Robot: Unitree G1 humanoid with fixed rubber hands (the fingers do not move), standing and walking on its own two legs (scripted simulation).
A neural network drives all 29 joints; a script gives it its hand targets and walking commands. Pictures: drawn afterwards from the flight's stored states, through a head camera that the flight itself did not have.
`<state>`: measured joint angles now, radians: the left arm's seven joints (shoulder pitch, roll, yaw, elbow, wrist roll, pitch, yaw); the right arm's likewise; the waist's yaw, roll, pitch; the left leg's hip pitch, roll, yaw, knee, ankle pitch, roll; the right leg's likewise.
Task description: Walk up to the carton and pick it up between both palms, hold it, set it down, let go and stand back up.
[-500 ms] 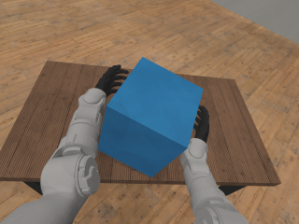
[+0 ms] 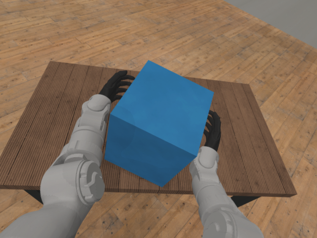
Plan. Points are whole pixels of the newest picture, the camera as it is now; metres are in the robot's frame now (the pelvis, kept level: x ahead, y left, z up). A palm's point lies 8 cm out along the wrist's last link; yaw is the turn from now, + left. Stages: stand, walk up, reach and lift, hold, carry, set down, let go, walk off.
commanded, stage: set down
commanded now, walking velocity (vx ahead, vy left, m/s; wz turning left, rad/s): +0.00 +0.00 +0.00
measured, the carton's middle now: (155, 127) +0.42 +0.01 +0.00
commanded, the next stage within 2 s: none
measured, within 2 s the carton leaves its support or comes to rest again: rests again in 0.42 s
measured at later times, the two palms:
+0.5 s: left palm (101, 100) +0.45 +0.16 +0.07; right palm (206, 141) +0.36 -0.12 +0.05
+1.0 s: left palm (99, 102) +0.45 +0.17 +0.06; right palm (202, 145) +0.36 -0.12 +0.03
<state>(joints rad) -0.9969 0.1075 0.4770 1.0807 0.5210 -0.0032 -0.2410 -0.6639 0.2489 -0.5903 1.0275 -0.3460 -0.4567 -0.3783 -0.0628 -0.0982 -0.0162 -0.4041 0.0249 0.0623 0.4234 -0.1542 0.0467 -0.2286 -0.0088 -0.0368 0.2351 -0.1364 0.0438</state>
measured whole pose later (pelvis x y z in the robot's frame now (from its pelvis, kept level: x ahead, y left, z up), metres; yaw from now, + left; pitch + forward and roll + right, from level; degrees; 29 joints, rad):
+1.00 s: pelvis +0.00 +0.01 -0.01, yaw +0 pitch +12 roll -4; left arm -0.98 0.18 0.42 1.20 0.42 -0.11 -0.14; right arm -0.73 0.22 -0.61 1.19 -0.37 -0.51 -0.37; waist -0.10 -0.07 -0.07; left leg -0.53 0.02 0.06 0.49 -0.17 0.06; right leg -0.35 -0.02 -0.05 0.30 -0.15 0.06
